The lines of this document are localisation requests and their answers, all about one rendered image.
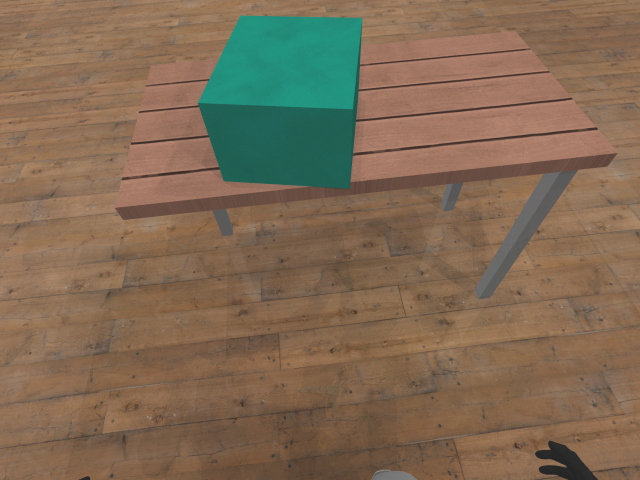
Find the table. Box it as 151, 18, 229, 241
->
115, 31, 618, 299

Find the robot right hand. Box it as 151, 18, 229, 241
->
535, 441, 598, 480

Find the carton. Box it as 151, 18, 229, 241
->
198, 16, 362, 189

